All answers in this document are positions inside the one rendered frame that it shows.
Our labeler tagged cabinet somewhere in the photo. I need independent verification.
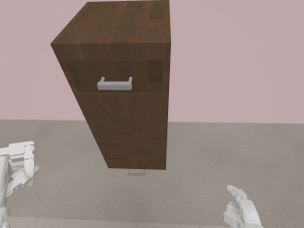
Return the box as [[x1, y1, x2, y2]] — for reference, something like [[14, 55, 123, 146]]
[[50, 0, 171, 170]]

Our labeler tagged left robot hand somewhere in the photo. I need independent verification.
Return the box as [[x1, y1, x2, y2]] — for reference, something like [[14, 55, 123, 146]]
[[0, 141, 39, 206]]

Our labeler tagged robot left forearm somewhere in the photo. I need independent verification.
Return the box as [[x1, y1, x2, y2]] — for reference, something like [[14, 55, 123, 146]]
[[0, 205, 10, 228]]

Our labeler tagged handle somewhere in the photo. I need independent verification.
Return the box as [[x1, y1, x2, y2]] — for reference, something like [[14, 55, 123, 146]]
[[97, 77, 132, 90]]

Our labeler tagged right robot hand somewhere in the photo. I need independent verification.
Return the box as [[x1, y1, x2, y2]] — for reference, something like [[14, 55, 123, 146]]
[[223, 184, 261, 228]]

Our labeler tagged drawer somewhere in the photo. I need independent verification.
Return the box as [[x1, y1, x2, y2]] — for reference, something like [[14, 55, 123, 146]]
[[65, 59, 163, 93]]

